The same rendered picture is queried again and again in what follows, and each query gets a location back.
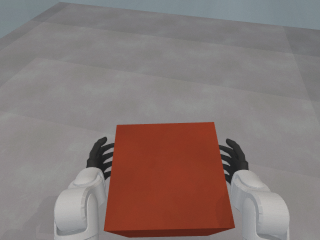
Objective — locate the robot right hand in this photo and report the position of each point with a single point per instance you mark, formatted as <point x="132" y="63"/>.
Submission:
<point x="237" y="160"/>

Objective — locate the robot left forearm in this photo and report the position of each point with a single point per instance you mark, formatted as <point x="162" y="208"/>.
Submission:
<point x="76" y="215"/>

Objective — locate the robot right forearm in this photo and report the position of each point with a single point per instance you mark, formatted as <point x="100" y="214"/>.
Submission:
<point x="265" y="215"/>

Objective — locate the robot left hand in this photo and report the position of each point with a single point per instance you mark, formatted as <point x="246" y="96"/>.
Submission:
<point x="97" y="159"/>

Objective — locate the carton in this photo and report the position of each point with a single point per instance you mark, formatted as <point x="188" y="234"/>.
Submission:
<point x="167" y="180"/>

